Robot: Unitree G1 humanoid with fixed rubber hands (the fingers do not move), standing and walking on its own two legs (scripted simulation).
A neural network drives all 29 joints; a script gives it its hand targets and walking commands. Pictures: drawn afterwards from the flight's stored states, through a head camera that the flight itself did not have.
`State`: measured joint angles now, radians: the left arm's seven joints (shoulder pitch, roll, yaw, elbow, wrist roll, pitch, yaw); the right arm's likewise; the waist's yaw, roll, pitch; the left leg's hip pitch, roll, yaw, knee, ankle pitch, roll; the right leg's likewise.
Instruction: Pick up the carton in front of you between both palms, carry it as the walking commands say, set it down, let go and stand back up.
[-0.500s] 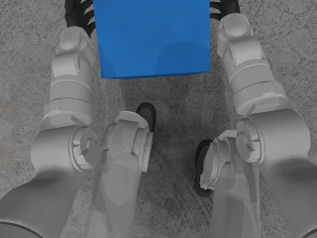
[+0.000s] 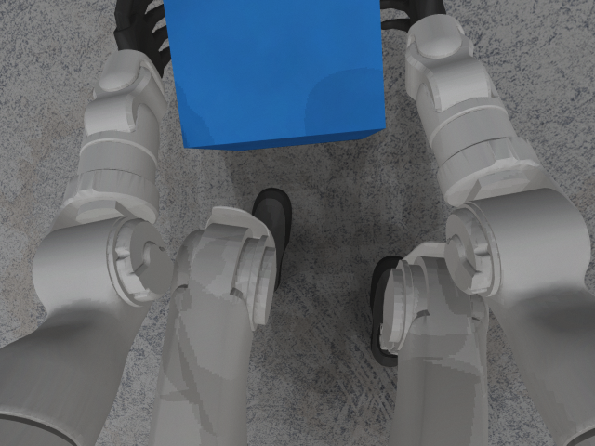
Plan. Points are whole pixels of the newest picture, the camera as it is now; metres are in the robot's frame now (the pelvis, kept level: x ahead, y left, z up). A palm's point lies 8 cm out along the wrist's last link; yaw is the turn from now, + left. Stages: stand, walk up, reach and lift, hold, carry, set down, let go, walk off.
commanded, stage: set down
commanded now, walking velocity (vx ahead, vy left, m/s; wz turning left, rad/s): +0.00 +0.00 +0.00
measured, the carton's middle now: (286, 65) +0.49 +0.13 -0.25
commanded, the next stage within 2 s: let go in 1.88 s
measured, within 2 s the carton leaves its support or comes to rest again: rests again in 0.06 s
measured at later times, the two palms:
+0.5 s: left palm (140, 59) +0.46 +0.29 -0.16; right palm (418, 22) +0.54 -0.02 -0.18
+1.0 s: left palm (114, 65) +0.45 +0.30 -0.14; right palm out of the picture +0.57 -0.05 -0.15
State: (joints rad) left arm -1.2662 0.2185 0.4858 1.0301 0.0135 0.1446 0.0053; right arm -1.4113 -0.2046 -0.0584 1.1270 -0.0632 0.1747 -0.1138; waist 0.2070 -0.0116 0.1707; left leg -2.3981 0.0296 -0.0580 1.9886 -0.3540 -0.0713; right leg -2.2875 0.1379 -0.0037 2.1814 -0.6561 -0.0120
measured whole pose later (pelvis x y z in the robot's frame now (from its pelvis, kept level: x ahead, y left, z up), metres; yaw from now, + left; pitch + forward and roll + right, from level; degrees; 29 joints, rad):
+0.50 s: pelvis +0.00 +0.01 +0.00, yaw +1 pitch +41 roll +2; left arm -1.31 0.27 0.52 1.16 0.00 0.05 -0.02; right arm -1.46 -0.20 -0.10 1.17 -0.16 0.10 -0.02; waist 0.17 0.02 0.25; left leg -2.37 0.02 -0.03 2.00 -0.34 -0.05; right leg -2.26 0.13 0.03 2.21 -0.66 0.01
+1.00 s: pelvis +0.00 +0.02 +0.01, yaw +2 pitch +42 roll +1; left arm -1.15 0.25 0.34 0.94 -0.24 -0.02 0.10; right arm -1.36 -0.36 0.07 0.95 0.07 0.11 -0.09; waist 0.17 0.01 0.22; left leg -2.35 0.01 -0.01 1.97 -0.35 -0.03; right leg -2.22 0.10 0.04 2.17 -0.68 0.03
